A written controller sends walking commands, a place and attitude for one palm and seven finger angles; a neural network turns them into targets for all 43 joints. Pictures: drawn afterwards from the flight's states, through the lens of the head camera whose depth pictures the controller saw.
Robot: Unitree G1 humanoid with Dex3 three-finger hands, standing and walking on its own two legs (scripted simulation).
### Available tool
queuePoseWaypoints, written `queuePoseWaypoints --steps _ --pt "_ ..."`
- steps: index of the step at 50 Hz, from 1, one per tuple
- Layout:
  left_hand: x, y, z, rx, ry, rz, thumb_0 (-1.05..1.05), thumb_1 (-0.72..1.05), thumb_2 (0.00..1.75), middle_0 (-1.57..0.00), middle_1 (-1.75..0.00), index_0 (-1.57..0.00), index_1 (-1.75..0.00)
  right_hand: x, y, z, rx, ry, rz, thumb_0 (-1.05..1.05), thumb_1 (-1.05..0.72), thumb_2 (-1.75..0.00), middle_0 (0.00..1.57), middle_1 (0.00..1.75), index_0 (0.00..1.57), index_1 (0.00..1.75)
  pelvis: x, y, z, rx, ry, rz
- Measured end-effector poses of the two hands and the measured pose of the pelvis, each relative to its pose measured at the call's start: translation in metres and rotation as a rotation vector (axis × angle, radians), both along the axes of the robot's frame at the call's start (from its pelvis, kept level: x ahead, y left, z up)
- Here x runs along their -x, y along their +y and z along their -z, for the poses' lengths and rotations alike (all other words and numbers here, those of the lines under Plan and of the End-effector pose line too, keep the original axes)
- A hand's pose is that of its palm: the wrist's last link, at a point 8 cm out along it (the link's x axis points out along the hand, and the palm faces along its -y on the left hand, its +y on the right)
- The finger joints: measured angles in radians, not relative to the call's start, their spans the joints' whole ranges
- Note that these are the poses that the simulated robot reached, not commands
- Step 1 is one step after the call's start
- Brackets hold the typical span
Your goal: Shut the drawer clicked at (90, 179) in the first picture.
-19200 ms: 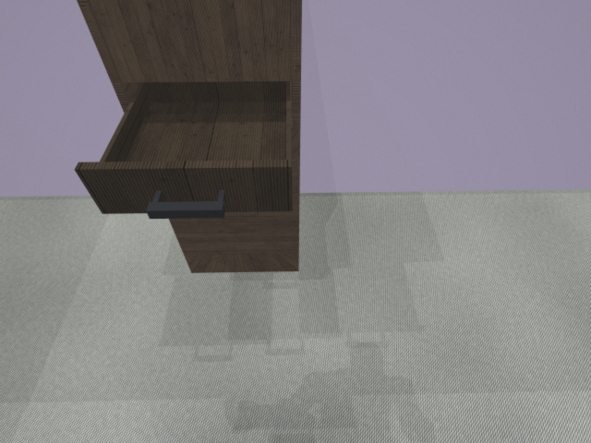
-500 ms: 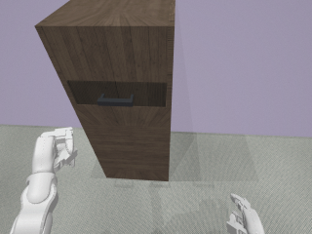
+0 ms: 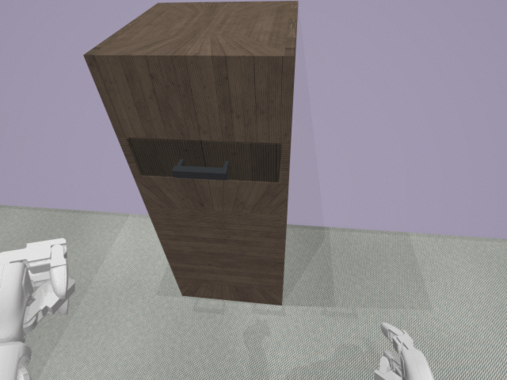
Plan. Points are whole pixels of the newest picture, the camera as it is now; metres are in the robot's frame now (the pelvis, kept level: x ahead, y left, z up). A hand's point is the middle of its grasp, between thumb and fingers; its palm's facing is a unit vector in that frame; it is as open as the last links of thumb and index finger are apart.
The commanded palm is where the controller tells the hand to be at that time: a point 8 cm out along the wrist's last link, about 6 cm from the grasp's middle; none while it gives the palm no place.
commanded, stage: draw the hand back to the body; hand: left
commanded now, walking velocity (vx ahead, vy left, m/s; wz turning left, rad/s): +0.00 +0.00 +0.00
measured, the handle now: (202, 167) +0.60 +0.22 -0.01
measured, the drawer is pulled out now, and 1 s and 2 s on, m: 0.00 0.00 0.00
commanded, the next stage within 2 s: step back with the hand held close in 0.04 s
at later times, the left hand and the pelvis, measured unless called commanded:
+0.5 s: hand (76, 280) +0.19 +0.25 +0.14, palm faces +0.25 -0.83 -0.49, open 3.3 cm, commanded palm +0.12 +0.30 +0.17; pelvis -0.02 +0.02 +0.00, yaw -2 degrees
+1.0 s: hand (20, 333) +0.11 +0.26 +0.16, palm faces +0.35 -0.80 -0.48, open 3.3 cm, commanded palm +0.04 +0.31 +0.17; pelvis -0.08 +0.03 -0.01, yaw +1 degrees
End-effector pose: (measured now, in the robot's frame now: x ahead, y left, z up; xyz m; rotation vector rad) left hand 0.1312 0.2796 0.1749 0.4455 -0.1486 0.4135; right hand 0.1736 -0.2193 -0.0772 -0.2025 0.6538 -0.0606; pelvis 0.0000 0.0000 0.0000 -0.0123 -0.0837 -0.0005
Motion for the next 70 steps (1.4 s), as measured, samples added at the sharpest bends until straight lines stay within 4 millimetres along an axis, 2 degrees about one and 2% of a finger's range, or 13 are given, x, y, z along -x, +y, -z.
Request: queuePoseWaypoints --steps 8,15,20,24,32,41,49,54,62,70 --pt "-0.005 -0.001 0.008 0.033 0.003 0.010 0.02 0.89 0.90 -1.41 -1.60 -1.41 -1.60 0.003 0.002 -0.003 0.009 -0.013 0.002 0.01 -0.90 -0.90 0.20 0.30 0.20 0.30 0.003 0.000 0.000 0.000 -0.004 0.004" --pt "-0.017 0.008 -0.009 -0.061 -0.035 0.050 0.02 0.89 0.90 -1.41 -1.60 -1.41 -1.60 0.011 -0.001 -0.004 0.012 0.023 0.038 0.01 -0.90 -0.90 0.20 0.30 0.20 0.30 0.006 0.006 -0.001 0.010 0.044 0.026" --pt "-0.025 0.008 0.006 -0.062 0.057 0.109 0.02 0.89 0.90 -1.41 -1.60 -1.41 -1.60 0.027 -0.007 0.000 0.025 0.077 0.109 0.01 -0.90 -0.90 0.20 0.30 0.20 0.30 0.011 0.016 -0.001 0.003 0.078 0.041" --pt "-0.023 0.010 0.010 -0.081 0.092 0.149 0.02 0.89 0.90 -1.41 -1.60 -1.41 -1.60 0.041 -0.008 0.002 0.044 0.112 0.145 0.01 -0.90 -0.90 0.20 0.30 0.20 0.30 0.016 0.022 0.001 -0.001 0.092 0.044" --pt "0.001 0.022 -0.002 -0.138 0.026 0.144 0.02 0.89 0.90 -1.41 -1.60 -1.41 -1.60 0.058 0.004 0.003 0.050 0.102 0.134 0.01 -0.90 -0.90 0.20 0.30 0.20 0.30 0.037 0.028 0.006 -0.006 0.092 0.039" --pt "0.036 0.021 0.002 -0.127 -0.027 0.111 0.02 0.89 0.90 -1.41 -1.60 -1.41 -1.60 0.075 0.015 0.005 0.036 0.045 0.094 0.01 -0.90 -0.90 0.20 0.30 0.20 0.30 0.065 0.028 0.013 0.011 0.088 0.025" --pt "0.054 0.023 -0.001 -0.145 -0.084 0.132 0.02 0.88 0.90 -1.41 -1.60 -1.41 -1.60 0.104 0.011 0.004 0.080 0.065 0.096 0.01 -0.90 -0.89 0.21 0.30 0.20 0.30 0.082 0.029 0.013 0.026 0.090 0.003" --pt "0.067 0.027 -0.004 -0.202 -0.099 0.110 0.02 0.88 0.90 -1.41 -1.60 -1.41 -1.60 0.112 0.007 0.008 0.083 0.067 0.085 0.01 -0.90 -0.90 0.20 0.30 0.20 0.30 0.093 0.024 0.018 0.023 0.096 -0.016" --pt "0.089 0.013 -0.002 -0.152 -0.120 0.159 0.02 0.88 0.90 -1.41 -1.60 -1.41 -1.60 0.126 0.002 0.008 0.089 0.072 0.077 0.01 -0.90 -0.89 0.20 0.30 0.20 0.30 0.116 0.022 0.018 0.029 0.094 -0.015" --pt "0.106 0.037 -0.006 -0.194 -0.161 0.171 0.02 0.88 0.90 -1.41 -1.60 -1.41 -1.60 0.154 0.011 0.002 0.123 0.072 0.111 0.01 -0.90 -0.90 0.20 0.30 0.20 0.30 0.138 0.036 0.018 0.071 0.095 -0.022"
